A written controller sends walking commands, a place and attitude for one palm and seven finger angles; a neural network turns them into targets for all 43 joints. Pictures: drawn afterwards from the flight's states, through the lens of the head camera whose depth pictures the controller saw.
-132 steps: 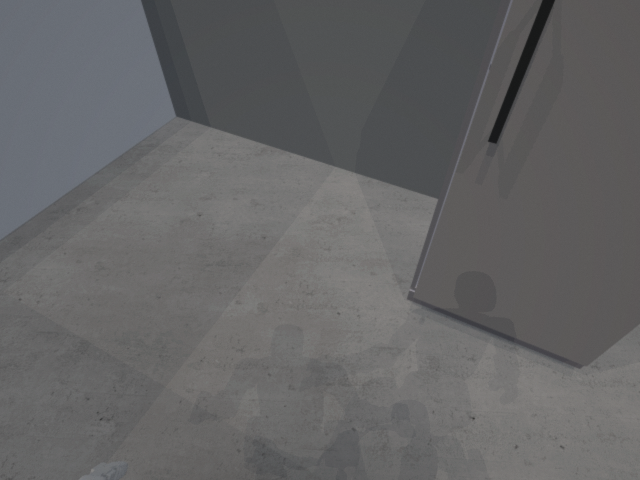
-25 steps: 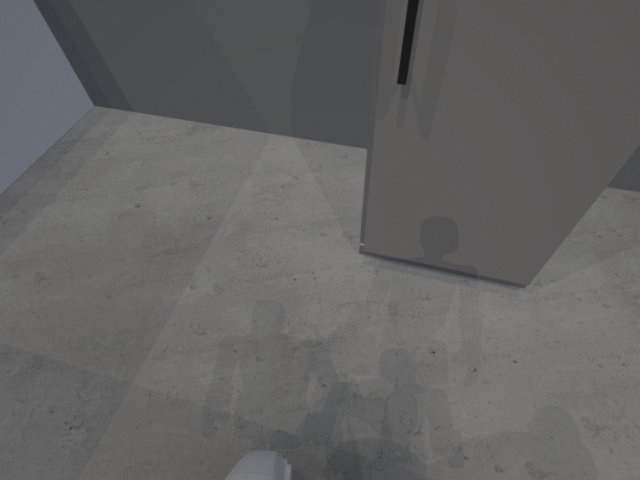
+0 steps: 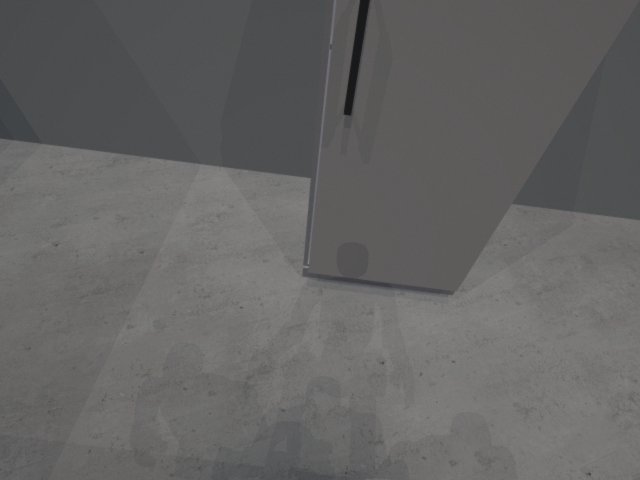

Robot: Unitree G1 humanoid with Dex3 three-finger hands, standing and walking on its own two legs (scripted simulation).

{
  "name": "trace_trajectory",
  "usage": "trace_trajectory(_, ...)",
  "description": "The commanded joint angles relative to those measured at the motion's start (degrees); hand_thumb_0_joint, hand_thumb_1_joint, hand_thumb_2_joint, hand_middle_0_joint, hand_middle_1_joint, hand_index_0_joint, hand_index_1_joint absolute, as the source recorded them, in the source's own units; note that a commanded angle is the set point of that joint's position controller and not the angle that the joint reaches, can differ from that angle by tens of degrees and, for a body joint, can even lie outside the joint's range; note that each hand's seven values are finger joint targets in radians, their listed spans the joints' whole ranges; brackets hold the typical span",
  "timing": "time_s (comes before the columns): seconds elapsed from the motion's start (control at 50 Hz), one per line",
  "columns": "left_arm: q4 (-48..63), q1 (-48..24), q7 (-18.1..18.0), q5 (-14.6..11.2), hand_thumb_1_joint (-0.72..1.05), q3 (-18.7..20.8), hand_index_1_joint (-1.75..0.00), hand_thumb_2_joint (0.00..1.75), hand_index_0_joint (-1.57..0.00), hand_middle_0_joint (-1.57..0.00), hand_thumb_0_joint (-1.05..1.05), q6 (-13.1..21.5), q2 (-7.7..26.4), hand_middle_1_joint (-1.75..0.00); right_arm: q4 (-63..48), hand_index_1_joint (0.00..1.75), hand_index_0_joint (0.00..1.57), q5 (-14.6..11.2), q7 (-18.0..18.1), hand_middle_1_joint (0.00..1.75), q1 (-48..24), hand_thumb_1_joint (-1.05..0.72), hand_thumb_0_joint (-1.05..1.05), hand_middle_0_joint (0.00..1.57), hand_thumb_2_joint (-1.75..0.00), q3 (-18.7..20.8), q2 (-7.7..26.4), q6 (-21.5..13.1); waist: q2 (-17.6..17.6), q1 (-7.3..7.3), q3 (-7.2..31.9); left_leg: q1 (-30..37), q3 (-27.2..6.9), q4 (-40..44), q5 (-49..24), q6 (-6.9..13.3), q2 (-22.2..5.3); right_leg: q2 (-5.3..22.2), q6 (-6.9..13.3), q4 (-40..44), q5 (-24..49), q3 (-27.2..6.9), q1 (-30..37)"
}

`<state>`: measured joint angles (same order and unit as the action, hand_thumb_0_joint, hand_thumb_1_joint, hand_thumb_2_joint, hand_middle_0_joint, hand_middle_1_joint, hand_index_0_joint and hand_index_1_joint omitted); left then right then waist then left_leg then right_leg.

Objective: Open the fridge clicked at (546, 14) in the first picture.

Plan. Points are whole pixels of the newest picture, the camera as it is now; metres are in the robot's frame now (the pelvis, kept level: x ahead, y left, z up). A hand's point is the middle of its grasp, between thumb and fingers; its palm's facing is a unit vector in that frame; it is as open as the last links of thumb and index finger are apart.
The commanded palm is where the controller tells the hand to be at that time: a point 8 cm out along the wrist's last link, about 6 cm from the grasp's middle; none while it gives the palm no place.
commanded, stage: take the last steps up to it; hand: left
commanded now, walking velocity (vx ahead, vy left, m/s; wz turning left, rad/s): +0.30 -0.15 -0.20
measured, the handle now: (357, 44) +0.88 +0.00 +0.15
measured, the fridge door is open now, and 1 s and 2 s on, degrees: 0 0 0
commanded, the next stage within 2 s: come to a stop and stand still in 1.00 s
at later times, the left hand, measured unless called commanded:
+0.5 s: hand (259, 463) +0.18 +0.09 -0.17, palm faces -0.03 -0.98 -0.21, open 7.1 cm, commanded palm none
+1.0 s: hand (286, 370) +0.32 +0.07 -0.18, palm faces -0.02 -0.99 -0.17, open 7.2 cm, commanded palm none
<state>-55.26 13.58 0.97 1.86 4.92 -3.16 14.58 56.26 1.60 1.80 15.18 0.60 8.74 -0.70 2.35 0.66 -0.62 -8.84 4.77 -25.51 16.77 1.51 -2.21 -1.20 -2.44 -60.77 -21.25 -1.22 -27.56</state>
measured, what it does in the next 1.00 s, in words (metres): walks ahead: right foot, then left foot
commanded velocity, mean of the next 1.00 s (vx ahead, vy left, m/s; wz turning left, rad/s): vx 0.27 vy -0.06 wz -0.01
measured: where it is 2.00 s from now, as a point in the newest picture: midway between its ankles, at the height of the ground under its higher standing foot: (353, 455)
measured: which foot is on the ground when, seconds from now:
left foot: down 0.00-0.30, up 0.32-0.64, down 0.66-1.00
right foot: up 0.00-0.28, down 0.30-0.68, up 0.70-1.00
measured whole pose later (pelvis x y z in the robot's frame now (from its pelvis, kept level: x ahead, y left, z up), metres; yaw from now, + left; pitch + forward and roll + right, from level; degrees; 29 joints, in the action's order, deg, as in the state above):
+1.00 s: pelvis +0.30 -0.11 +0.00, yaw -4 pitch -1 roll +0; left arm -61.8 14.7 0.4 1.9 3.5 0.0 9.7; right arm 62.4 1.4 1.0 18.1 2.6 8.5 -3.1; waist 1.6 0.1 -2.6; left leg -5.8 10.8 -22.2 15.7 1.1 -2.3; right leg 6.8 -1.3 -45.7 -13.6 4.6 -28.1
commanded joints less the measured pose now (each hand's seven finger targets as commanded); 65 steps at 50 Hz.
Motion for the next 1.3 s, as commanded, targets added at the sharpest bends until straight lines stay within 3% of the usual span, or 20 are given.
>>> trace_trajectory(0.0, 5.4, -6.1, 1.6, 0.3, 0.9, -0.2, -0.3, 0.9, -0.2, -0.2, 0.0, 1.2, 1.6, -0.3, -0.4, 0.3, 0.2, 0.2, 1.0, 0.3, 7.6, -0.9, 0.0, 0.2, -0.9, 3.7, 11.9, -1.9, -8.9, -3.93, -4.8, 6.7, -14.7, 14.2, -2.2, 8.2, -17.7, 4.4, -0.5, 3.0, 1.6, 0.3, -11.7)
trace_trajectory(0.14, 5.4, -11.9, 2.5, 0.1, 0.9, -0.9, -0.3, 0.9, -0.2, -0.2, 0.0, 1.7, -0.3, -0.3, 3.1, 0.3, 0.2, 0.8, 0.6, 0.3, 11.1, -0.9, 0.0, 0.2, -0.9, 4.1, 12.4, -2.1, -11.5, -5.25, -5.4, 2.7, -9.1, 14.3, -2.4, 6.1, -17.6, 5.6, 0.1, 18.0, 1.3, 4.8, -2.8)
trace_trajectory(0.24, 0.3, -1.9, 1.6, -0.3, 0.9, -0.5, -0.3, 0.9, -0.2, -0.2, 0.0, 3.7, 0.6, -0.3, 4.9, 0.3, 0.2, 0.6, -0.2, 0.3, 10.3, -0.9, 0.0, 0.2, -0.9, 4.0, 11.8, -1.5, -8.7, -0.25, 0.6, -3.9, -3.2, 1.2, -7.4, 1.5, -12.7, 1.2, 2.6, 36.4, 7.9, 9.6, 21.2)
trace_trajectory(0.26, -2.5, 5.4, 0.9, -0.2, 0.9, 0.3, -0.3, 0.9, -0.2, -0.2, 0.0, 4.6, 3.9, -0.3, 4.7, 0.3, 0.2, -0.1, -0.7, 0.3, 10.4, -0.9, 0.0, 0.2, -0.9, 3.5, 9.8, -1.7, -2.6, 3.08, 4.8, -13.8, 1.6, -10.0, -6.6, -0.9, -10.4, 7.5, 5.3, 38.3, 6.3, 3.0, 36.4)
trace_trajectory(0.28, -5.3, 13.6, -0.2, -0.2, 0.9, 1.7, -0.3, 0.9, -0.2, -0.2, 0.0, 5.3, 11.1, -0.3, 2.5, 0.3, 0.2, -0.7, -1.0, 0.3, 9.0, -0.9, 0.0, 0.2, -0.9, 1.8, 4.1, -2.1, 15.1, 6.26, 8.7, -29.7, 6.6, -28.4, 16.2, -3.6, -3.0, 23.5, 11.4, 42.6, 3.6, -17.7, 47.5)
trace_trajectory(0.34, -5.5, 9.6, -1.6, -1.0, 0.9, 0.8, -0.3, 0.9, -0.2, -0.2, 0.0, 5.2, 7.5, -0.3, 0.0, 0.3, 0.2, -0.3, -1.2, 0.3, -0.1, -0.9, 0.0, 0.2, -0.9, 2.9, 6.9, -1.7, 7.6, 4.88, 0.5, -34.4, -3.0, -42.8, 12.8, -1.9, -7.1, 23.7, 14.8, 47.8, 0.5, -18.1, 32.1)
trace_trajectory(0.42, -5.1, 4.0, -1.9, -0.3, 0.9, -1.8, -0.3, 0.9, -0.2, -0.2, 0.0, 6.3, 1.5, -0.3, 2.6, 0.3, 0.2, 0.3, -2.0, 0.3, 4.4, -0.9, 0.0, 0.2, -0.9, 3.0, 3.0, -0.2, 3.7, -1.46, -5.1, -24.2, 0.6, -34.1, 4.0, -3.7, -6.8, 17.2, 11.2, 48.8, 11.9, -2.6, 16.6)
trace_trajectory(0.56, -6.0, 5.0, -1.9, -0.1, 0.9, -1.4, -0.3, 0.9, -0.2, -0.2, 0.0, 6.9, 3.5, -0.3, -0.2, 0.3, 0.2, -0.2, -3.2, 0.3, -0.1, -0.9, 0.0, 0.2, -0.9, 3.1, 3.3, -1.2, 4.4, -2.33, -6.0, -14.7, 2.4, -15.8, -1.3, -1.7, -4.8, 16.1, 11.0, 46.8, 13.6, -1.1, 15.9)
trace_trajectory(0.62, -6.3, 5.2, -1.6, -0.7, 0.9, -1.4, -0.3, 0.9, -0.2, -0.2, 0.0, 6.5, 2.9, -0.3, 3.4, 0.3, 0.2, 0.3, -2.3, 0.3, 10.1, -0.9, 0.0, 0.2, -0.9, 3.8, 6.7, -2.1, -3.1, -7.38, -1.9, 4.6, 3.3, -5.0, -4.9, -0.5, -2.1, 10.5, 8.1, 28.1, 20.9, 4.1, 11.4)
trace_trajectory(0.66, -3.1, 6.3, -0.8, -1.2, 0.9, -2.0, -0.3, 0.9, -0.2, -0.2, 0.0, 6.4, -0.5, -0.3, 5.4, 0.3, 0.2, 0.7, -1.1, 0.3, 20.0, -0.9, 0.0, 0.2, -0.9, 5.6, 16.6, -2.4, -24.4, -9.19, 4.7, 16.8, -31.9, 11.5, -1.6, 9.1, -24.7, -1.0, 3.8, -5.9, -11.7, 6.9, -6.6)
trace_trajectory(0.68, -3.2, 3.5, -1.1, -0.8, 0.9, -1.6, -0.3, 0.9, -0.2, -0.2, 0.0, 5.9, 0.9, -0.3, 5.5, 0.3, 0.2, 0.1, -0.3, 0.3, 16.4, -0.9, 0.0, 0.2, -0.9, 5.2, 15.2, -2.1, -17.1, -8.25, 2.5, 11.8, -32.4, 13.6, 2.9, 9.5, -25.9, 2.5, 4.5, -13.4, -9.1, 1.1, -9.4)
trace_trajectory(0.72, -3.9, 2.2, -0.2, -0.3, 0.9, -1.3, -0.3, 0.9, -0.2, -0.2, 0.0, 5.8, -0.3, -0.3, 2.4, 0.3, 0.2, -0.1, -0.3, 0.3, 7.3, -0.9, 0.0, 0.2, -0.9, 3.6, 9.5, -2.8, -6.1, -4.37, -4.4, 1.0, -22.1, 14.6, 3.9, 8.3, -21.2, 7.2, 3.9, -13.2, 0.5, 0.1, -9.4)
trace_trajectory(0.82, -5.6, 8.2, -0.1, 0.2, 0.9, -1.5, -0.3, 0.9, -0.2, -0.2, 0.0, 3.9, -4.2, -0.3, 2.5, 0.3, 0.2, -0.4, -0.3, 0.3, 3.4, -0.9, 0.0, 0.2, -0.9, 3.2, 6.3, -3.8, -7.4, -0.14, -2.7, -3.5, -4.8, 15.0, -8.6, 6.6, -14.2, 8.5, 1.5, -0.1, 6.6, 3.6, -2.7)
trace_trajectory(0.98, -3.1, 0.2, 0.1, -0.1, 0.9, -1.5, -0.3, 0.9, -0.2, -0.2, 0.0, 4.4, -4.0, -0.3, 4.8, 0.3, 0.2, 0.0, -0.4, 0.3, 5.9, -0.9, 0.0, 0.2, -0.9, 4.1, 7.9, -2.5, -10.0, -1.82, -4.3, 0.2, -2.7, 10.7, -12.0, 7.2, -14.4, 6.9, 1.6, 22.5, 7.9, 7.5, 2.8)
trace_trajectory(1.04, -5.6, 7.3, -0.1, 0.1, 0.9, -1.0, -0.3, 0.9, -0.2, -0.2, 0.0, 5.4, -1.9, -0.3, 5.3, 0.3, 0.2, -0.1, -0.6, 0.3, 5.5, -0.9, 0.0, 0.2, -0.9, 4.0, 7.7, -1.9, -6.2, 1.56, -1.3, -3.5, -0.5, -0.4, -9.3, 4.1, -10.9, 3.8, 2.4, 32.4, 12.1, 10.0, 17.2)
trace_trajectory(1.06, -7.6, 13.1, -0.4, 0.3, 0.9, -0.3, -0.3, 0.9, -0.2, -0.2, 0.0, 6.1, 1.2, -0.3, 5.5, 0.3, 0.2, -0.5, -0.9, 0.3, 6.0, -0.9, 0.0, 0.2, -0.9, 3.5, 5.8, -2.0, 0.4, 4.25, 1.4, -9.1, 2.7, -11.3, -5.1, 1.9, -7.6, 8.2, 3.8, 35.3, 12.2, 4.4, 26.5)
trace_trajectory(1.08, -8.9, 18.0, -1.1, 0.3, 0.9, 0.6, -0.3, 0.9, -0.2, -0.2, 0.0, 6.8, 6.5, -0.3, 4.4, 0.3, 0.2, -0.9, -1.3, 0.3, 7.9, -0.9, 0.0, 0.2, -0.9, 2.6, 1.6, -2.3, 16.1, 4.71, 5.0, -20.1, 6.2, -27.1, 11.3, -0.7, -0.4, 21.9, 8.7, 41.0, 17.4, -14.3, 34.7)
trace_trajectory(1.1, -8.1, 18.0, -1.5, -0.7, 0.9, -0.1, -0.3, 0.9, -0.2, -0.2, 0.0, 6.6, 7.5, -0.3, 3.5, 0.3, 0.2, -1.1, -0.9, 0.3, 7.2, -0.9, 0.0, 0.2, -0.9, 2.6, 3.7, -1.5, 12.7, 4.32, 5.6, -20.3, 0.1, -35.0, 19.8, -0.8, -0.2, 26.5, 12.7, 45.3, 19.8, -19.4, 29.9)
trace_trajectory(1.18, -3.9, 1.6, -3.3, -0.3, 0.9, -1.7, -0.3, 0.9, -0.2, -0.2, 0.0, 5.5, 2.0, -0.3, 6.2, 0.3, 0.2, -1.5, -0.2, 0.3, 5.7, -0.9, 0.0, 0.2, -0.9, 1.9, 0.9, 1.1, 2.9, -0.97, -0.6, -13.2, -4.2, -31.1, 10.8, -2.9, -3.3, 21.5, 12.0, 40.8, 46.1, -3.3, 13.6)
trace_trajectory(1.28, -3.2, 3.1, -4.1, -0.4, 0.9, -0.1, -0.3, 0.9, -0.2, -0.2, 0.0, 3.8, 4.4, -0.3, 3.2, 0.3, 0.2, -0.9, -0.7, 0.3, 1.8, -0.9, 0.0, 0.2, -0.9, 3.2, 3.1, 3.6, 4.7, 1.0, 2.0, -17.9, -3.8, -34.1, 8.6, -4.7, -0.2, 22.5, 13.2, 38.7, 52.9, -1.3, 18.9)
